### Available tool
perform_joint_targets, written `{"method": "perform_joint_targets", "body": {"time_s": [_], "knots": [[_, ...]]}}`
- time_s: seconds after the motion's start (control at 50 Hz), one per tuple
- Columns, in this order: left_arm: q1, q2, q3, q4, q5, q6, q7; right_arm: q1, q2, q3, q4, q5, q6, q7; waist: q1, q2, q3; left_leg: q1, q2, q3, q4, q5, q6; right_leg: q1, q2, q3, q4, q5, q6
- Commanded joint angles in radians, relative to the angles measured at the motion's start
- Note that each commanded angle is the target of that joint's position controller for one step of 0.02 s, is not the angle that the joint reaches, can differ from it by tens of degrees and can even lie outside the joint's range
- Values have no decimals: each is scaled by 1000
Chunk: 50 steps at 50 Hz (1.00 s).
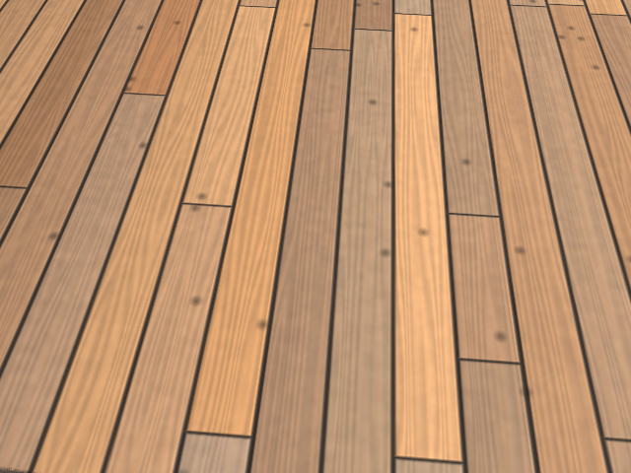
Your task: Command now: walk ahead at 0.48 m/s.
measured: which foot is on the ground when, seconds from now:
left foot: up 0.00-0.44, down 0.46-1.00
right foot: down 0.00-0.48, up 0.50-0.72, down 0.74-1.00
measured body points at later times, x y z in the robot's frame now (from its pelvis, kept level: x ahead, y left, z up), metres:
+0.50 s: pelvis +0.22 +0.01 +0.01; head +0.25 +0.02 +0.46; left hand +0.17 +0.23 -0.15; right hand +0.31 -0.21 -0.13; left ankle +0.30 +0.09 -0.72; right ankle +0.12 -0.06 -0.71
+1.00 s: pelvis +0.25 +0.00 +0.03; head +0.26 +0.00 +0.48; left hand +0.23 +0.21 -0.13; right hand +0.25 -0.22 -0.13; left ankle +0.30 +0.09 -0.72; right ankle +0.22 -0.11 -0.72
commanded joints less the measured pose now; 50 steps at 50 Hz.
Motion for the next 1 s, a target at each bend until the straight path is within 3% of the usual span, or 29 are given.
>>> {"method": "perform_joint_targets", "body": {"time_s": [0.02,0.04,0.06,0.08,0.1,0.14,0.18,0.22,0.26,0.32,0.4,0.44,0.46,0.48,0.5,0.52,0.54,0.56,0.58,0.62,0.68,0.7,0.74,0.76,0.78,0.82,0.88,1.0], "knots": [[499,272,83,92,34,2,15,111,-23,-9,-75,29,-2,17,138,-192,-328,-662,-28,-13,928,-50,13,797,-479,806,-190,-212,-253],[409,225,79,87,-10,7,3,3,-133,-35,-87,6,4,14,138,-33,-243,-754,25,-119,963,32,39,685,-424,825,-289,-393,-231],[298,167,62,66,-19,2,0,-98,-144,-42,-128,1,-1,19,98,-28,-88,-783,74,-111,910,139,44,524,-398,667,-332,-394,-192],[257,110,47,65,-13,-9,-4,-137,-133,-44,-137,-2,-4,22,70,22,-20,-741,104,-108,853,192,43,400,-357,567,-368,-263,-161],[255,76,35,74,-10,-21,1,-135,-116,-46,-130,-10,5,21,38,32,11,-680,121,-104,811,205,31,315,-321,468,-369,-52,-132],[307,47,19,109,-10,-42,10,-80,-64,-40,-116,-20,31,24,-5,12,-4,-572,123,-87,744,181,-3,239,-284,317,-346,350,-106],[352,74,17,131,-7,-56,11,-94,-56,-42,-124,-19,48,24,-22,-9,-13,-572,110,-57,675,197,-25,236,-256,215,-318,629,-95],[367,93,12,136,-4,-52,12,-156,-66,-43,-145,-15,58,23,-22,-44,-18,-597,103,-25,561,262,-35,254,-218,147,-300,743,-66],[372,87,3,137,-8,-41,15,-242,-62,-35,-168,-6,59,22,-5,-73,-21,-574,91,9,409,332,-42,257,-179,97,-287,778,-28],[437,86,-6,159,-10,-28,24,-318,-61,-26,-180,4,59,14,39,-96,-53,-543,67,37,274,415,-42,335,-184,93,-252,788,0],[451,78,-10,176,-1,-12,38,-320,-82,-28,-167,-1,51,-4,46,-97,-44,-500,56,22,163,350,-16,409,-231,138,-165,751,-22],[427,82,-9,177,-8,-8,44,-234,-85,-33,-131,-5,37,-13,-1,-64,-47,-386,51,13,-13,426,7,413,-224,150,-53,706,0],[448,83,-8,178,-11,-11,43,-166,-121,-41,-109,-10,22,-17,-17,-12,-90,-253,118,-54,-65,722,18,368,-191,143,35,556,35],[541,43,-17,177,-21,-11,46,-98,-179,-52,-96,-19,14,-16,20,90,-185,-61,298,-196,28,1209,87,251,-132,109,165,143,66],[616,-6,-22,217,-48,14,48,-91,-141,-41,-93,-1,26,-15,7,190,-278,-32,441,-344,9,1342,253,201,-24,86,314,-390,88],[539,42,-8,205,-29,36,51,-121,-100,-26,-101,8,33,-9,4,142,-230,-122,442,-382,-63,1134,274,166,-22,138,379,-573,93],[469,43,-2,190,-7,47,48,-183,-102,-23,-108,4,39,-12,18,110,-138,-224,403,-351,-115,951,254,148,-28,158,407,-562,102],[430,26,-3,187,3,57,43,-225,-96,-18,-114,-3,45,-18,39,72,-98,-299,367,-313,-158,804,220,160,-44,173,386,-507,110],[418,8,-6,187,4,68,40,-258,-88,-13,-117,-5,51,-27,63,70,-64,-370,329,-266,-195,696,180,193,-60,175,328,-453,120],[449,-20,-15,210,-2,80,42,-282,-90,-11,-114,-8,57,-29,83,92,-66,-396,267,-205,-212,576,124,246,-54,148,206,-393,138],[453,-14,-16,231,-11,92,53,-267,-109,-17,-103,3,62,-24,80,83,-91,-399,244,-192,-215,375,92,307,-51,123,60,-271,144],[455,-19,-19,237,-9,92,53,-278,-116,-20,-102,10,68,-22,87,78,-80,-434,229,-186,-220,246,72,346,-53,115,-17,-186,140],[420,8,-21,223,5,88,52,-260,-116,-27,-95,15,80,-17,69,61,-17,-511,203,-194,-253,10,3,366,-99,170,-132,-110,128],[405,29,-20,214,6,81,51,-246,-107,-30,-93,19,87,-14,49,43,27,-509,174,-181,-266,-4,-21,298,-122,204,-158,-172,119],[399,27,-21,221,-3,75,50,-241,-92,-30,-89,19,92,-12,40,-15,67,-443,152,-150,-241,80,-26,200,-122,211,-175,-212,113],[389,12,-25,222,-10,57,51,-204,-73,-28,-70,9,91,-10,23,-53,39,-328,146,-130,-169,225,-20,163,-136,227,-221,-192,110],[386,15,-26,216,-13,42,56,-185,-73,-27,-53,5,83,-7,14,-32,4,-277,145,-118,-137,319,-15,179,-147,240,-243,-152,101],[418,9,-27,219,-13,40,55,-180,-62,-20,-31,8,83,-10,21,-10,14,-285,146,-111,-133,346,-24,202,-147,236,-249,-120,93]]}}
